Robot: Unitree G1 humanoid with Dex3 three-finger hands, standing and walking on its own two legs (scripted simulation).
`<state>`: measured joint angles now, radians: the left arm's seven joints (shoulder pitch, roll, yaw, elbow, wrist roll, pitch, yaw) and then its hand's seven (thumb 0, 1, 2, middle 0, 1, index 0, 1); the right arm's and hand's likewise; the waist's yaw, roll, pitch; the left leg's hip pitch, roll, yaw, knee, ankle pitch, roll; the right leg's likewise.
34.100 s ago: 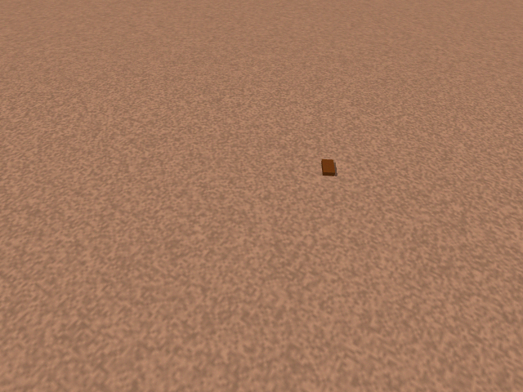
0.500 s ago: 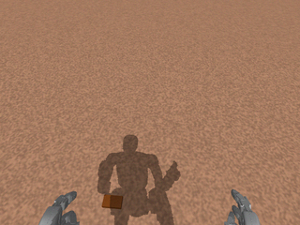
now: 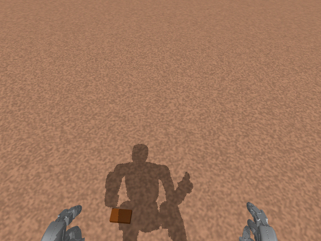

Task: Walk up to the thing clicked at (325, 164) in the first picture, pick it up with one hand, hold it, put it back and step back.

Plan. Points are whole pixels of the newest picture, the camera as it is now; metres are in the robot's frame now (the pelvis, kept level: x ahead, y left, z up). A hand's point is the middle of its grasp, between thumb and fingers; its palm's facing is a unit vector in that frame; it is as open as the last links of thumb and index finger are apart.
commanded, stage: home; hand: left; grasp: from above
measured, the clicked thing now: (121, 216) +0.41 +0.21 -0.70
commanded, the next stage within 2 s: stand in 0.62 s
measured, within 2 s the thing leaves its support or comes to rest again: neither
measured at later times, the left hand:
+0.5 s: hand (84, 239) +0.17 +0.18 -0.04, palm faces +0.04 -0.98 -0.20, open 7.4 cm
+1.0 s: hand out of the picture +0.12 +0.24 -0.10, palm faces +0.04 -0.94 -0.34, open 7.4 cm
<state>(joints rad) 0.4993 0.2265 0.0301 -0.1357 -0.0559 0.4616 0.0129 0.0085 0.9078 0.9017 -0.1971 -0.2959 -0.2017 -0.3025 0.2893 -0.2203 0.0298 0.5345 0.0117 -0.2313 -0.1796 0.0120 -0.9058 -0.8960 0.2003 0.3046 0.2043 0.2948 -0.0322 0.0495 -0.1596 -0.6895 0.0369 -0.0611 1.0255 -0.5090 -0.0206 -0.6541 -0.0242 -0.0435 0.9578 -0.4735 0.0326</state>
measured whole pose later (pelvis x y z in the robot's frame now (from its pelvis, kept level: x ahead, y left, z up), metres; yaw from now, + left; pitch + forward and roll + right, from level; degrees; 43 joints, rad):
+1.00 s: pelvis +0.00 +0.00 +0.03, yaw +0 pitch +1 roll +0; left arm 0.21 0.29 0.05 0.70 0.04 0.07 0.03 0.01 0.91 0.90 -0.20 -0.30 -0.20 -0.30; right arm 0.18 -0.29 -0.04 0.86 -0.05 -0.03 -0.02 0.01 -0.91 -0.90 0.20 0.30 0.21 0.30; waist 0.03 -0.01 0.03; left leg -0.39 0.00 -0.02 0.78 -0.41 0.00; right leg -0.39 -0.07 -0.01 0.78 -0.40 0.04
